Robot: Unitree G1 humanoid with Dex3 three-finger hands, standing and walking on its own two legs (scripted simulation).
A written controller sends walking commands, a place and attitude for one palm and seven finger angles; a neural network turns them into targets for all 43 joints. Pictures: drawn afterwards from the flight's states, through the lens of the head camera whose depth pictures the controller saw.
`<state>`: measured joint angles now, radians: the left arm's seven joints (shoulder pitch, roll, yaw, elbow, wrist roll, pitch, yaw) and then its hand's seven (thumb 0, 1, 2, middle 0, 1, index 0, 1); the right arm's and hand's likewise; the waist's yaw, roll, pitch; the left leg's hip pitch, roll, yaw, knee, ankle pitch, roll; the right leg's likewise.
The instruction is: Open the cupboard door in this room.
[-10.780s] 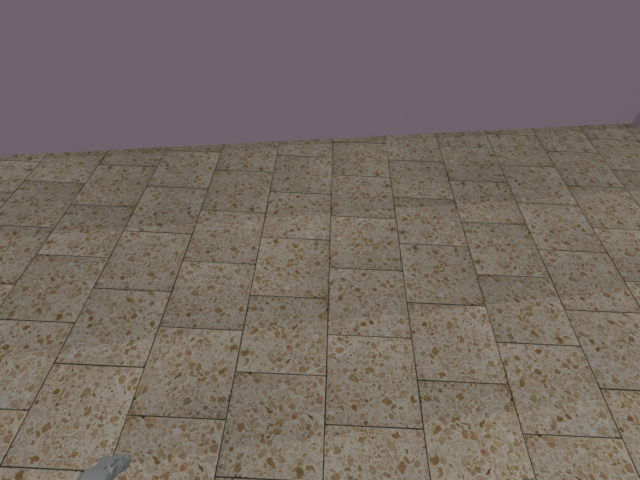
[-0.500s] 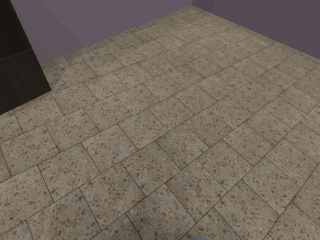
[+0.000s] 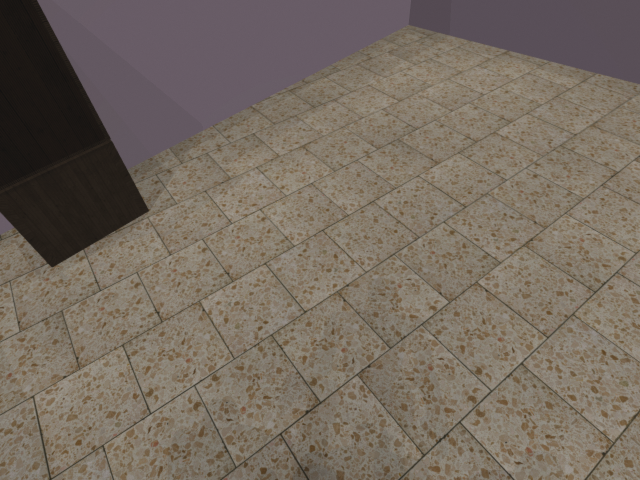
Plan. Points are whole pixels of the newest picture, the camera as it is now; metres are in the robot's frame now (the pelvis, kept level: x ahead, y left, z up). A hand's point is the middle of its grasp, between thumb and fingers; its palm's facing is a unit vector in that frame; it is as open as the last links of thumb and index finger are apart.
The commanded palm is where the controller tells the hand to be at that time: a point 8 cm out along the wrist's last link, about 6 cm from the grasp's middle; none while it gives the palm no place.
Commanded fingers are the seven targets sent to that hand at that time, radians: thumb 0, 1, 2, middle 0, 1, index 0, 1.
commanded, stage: turn or walk to find it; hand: left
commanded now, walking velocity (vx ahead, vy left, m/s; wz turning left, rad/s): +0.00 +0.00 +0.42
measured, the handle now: out of the picture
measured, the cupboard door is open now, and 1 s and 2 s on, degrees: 0 0 0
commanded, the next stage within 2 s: stand and wait in 0.34 s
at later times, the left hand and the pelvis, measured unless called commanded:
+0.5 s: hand out of the picture -0.08 +0.24 -0.19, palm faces +0.24 -0.94 -0.22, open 7.4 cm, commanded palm none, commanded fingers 0.00 0.90 0.90 -0.20 -0.30 -0.20 -0.30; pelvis -0.04 +0.04 -0.01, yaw +10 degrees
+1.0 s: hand out of the picture -0.08 +0.20 -0.18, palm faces +0.25 -0.94 -0.21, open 7.3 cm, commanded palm none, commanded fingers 0.00 0.90 0.90 -0.20 -0.30 -0.20 -0.30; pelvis -0.07 +0.02 -0.01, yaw +13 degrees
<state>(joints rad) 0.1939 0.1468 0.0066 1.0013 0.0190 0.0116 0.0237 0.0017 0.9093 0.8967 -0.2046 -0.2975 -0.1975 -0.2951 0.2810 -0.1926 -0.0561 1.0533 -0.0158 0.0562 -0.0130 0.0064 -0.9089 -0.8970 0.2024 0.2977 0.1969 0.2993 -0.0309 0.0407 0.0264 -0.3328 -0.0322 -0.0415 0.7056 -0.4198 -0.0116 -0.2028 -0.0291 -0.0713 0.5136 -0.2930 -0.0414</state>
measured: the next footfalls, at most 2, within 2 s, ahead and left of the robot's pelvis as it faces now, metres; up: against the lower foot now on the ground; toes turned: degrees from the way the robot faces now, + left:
left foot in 0.40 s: -0.06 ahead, +0.16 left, +0.00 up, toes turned +15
right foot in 0.78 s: +0.00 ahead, -0.09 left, +0.00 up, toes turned +5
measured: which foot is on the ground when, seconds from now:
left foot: up 0.00-0.38, down 0.40-1.00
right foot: down 0.00-0.40, up 0.42-0.76, down 0.78-1.00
